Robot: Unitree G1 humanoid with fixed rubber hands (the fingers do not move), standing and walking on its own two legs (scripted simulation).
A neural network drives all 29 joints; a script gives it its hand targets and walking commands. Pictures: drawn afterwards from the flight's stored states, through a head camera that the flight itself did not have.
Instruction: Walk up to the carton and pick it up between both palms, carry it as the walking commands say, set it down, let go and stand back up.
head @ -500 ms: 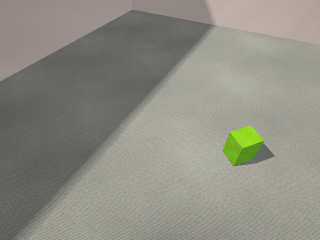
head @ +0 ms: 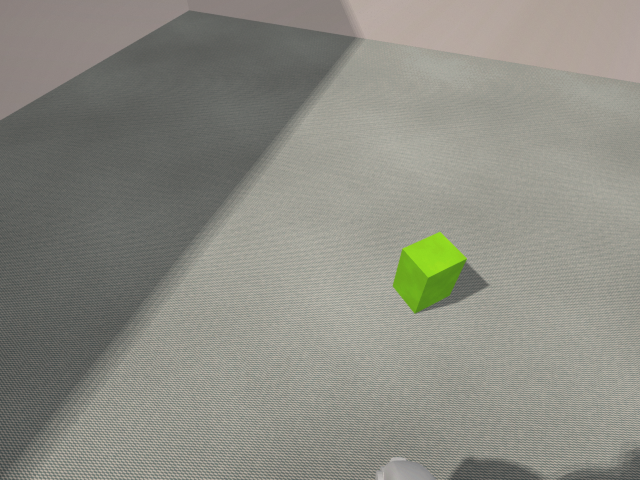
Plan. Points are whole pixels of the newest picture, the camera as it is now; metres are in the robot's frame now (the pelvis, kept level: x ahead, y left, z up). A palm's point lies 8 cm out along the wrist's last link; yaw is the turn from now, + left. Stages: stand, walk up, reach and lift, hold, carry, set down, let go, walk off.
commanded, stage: walk up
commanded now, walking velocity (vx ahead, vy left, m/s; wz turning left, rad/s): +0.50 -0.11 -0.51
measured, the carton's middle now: (427, 273) +0.90 -0.40 -0.66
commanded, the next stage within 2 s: none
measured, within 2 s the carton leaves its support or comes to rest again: neither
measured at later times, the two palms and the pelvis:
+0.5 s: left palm out of the picture +0.11 +0.07 -0.11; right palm (555, 351) +0.34 -0.38 -0.13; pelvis +0.21 -0.14 +0.00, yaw -13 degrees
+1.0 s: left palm (316, 230) +0.63 +0.01 -0.13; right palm (556, 385) +0.29 -0.36 -0.13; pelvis +0.44 -0.17 +0.00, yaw -20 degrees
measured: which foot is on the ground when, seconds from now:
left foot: down 0.00-0.16, up 0.18-0.62, down 0.64-1.00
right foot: up 0.00-0.16, down 0.18-0.64, up 0.66-1.00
